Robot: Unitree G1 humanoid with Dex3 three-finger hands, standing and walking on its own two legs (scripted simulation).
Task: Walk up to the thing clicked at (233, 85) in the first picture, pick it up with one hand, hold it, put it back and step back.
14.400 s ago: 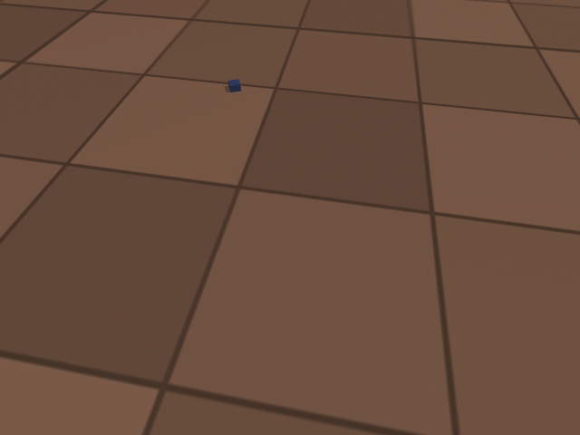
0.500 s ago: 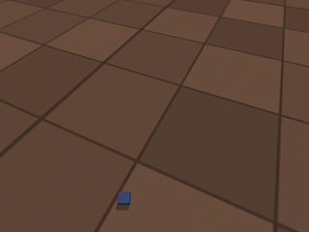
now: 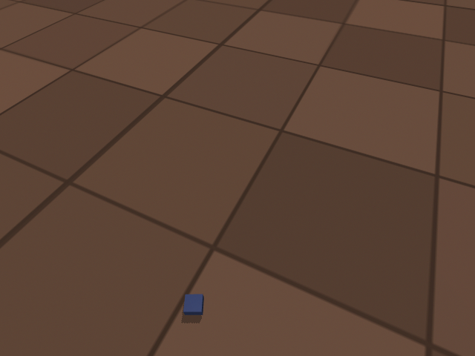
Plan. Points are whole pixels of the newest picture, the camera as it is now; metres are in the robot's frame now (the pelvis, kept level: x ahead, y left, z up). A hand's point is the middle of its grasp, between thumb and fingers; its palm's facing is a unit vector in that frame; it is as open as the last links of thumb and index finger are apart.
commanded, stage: stand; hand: left
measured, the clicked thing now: (193, 304) +0.42 +0.22 -0.76
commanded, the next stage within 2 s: walk up in 0.50 s
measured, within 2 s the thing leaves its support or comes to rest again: neither
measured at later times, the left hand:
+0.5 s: hand out of the picture +0.07 +0.25 -0.16, palm faces -0.03 -0.94 -0.35, open 7.4 cm
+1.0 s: hand out of the picture +0.03 +0.31 -0.18, palm faces -0.05 -0.93 -0.36, open 7.4 cm
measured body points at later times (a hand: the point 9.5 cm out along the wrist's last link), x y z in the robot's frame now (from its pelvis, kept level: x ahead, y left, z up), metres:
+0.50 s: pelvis +0.00 +0.00 +0.00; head +0.01 -0.01 +0.45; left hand +0.07 +0.30 -0.13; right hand +0.07 -0.30 -0.14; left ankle -0.03 +0.12 -0.75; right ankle +0.01 -0.11 -0.75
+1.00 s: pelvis -0.10 +0.05 -0.02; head -0.03 +0.08 +0.42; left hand +0.03 +0.36 -0.16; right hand -0.05 -0.27 -0.13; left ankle -0.09 +0.17 -0.75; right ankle -0.12 -0.09 -0.66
